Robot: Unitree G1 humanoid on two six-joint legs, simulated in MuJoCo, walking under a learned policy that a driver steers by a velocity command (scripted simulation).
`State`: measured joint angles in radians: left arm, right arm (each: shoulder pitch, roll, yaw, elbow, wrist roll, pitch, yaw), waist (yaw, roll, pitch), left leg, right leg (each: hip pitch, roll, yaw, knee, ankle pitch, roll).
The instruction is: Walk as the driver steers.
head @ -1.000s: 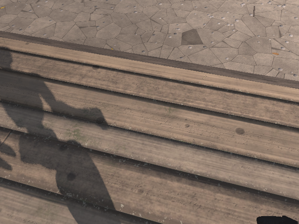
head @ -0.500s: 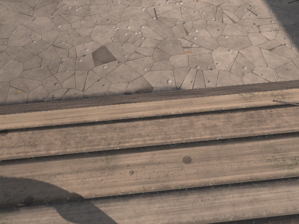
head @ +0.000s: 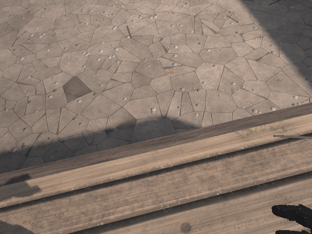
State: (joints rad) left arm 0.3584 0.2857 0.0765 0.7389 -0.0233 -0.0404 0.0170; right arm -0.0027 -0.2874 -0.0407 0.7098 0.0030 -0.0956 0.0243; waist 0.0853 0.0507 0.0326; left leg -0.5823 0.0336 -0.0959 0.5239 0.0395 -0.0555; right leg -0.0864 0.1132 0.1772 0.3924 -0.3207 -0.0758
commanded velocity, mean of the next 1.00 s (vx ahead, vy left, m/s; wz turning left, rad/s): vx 0.42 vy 0.00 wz -0.60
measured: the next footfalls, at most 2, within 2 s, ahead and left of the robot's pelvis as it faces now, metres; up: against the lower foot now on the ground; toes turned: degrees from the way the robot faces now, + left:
left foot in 0.08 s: +0.23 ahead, +0.14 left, +0.00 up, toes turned -7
right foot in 0.58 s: +0.42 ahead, -0.18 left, +0.00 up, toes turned -25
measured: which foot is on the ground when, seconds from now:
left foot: up 0.00-0.06, down 0.08-0.60, up 0.62-1.00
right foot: down 0.00-0.08, up 0.10-0.56, down 0.58-1.00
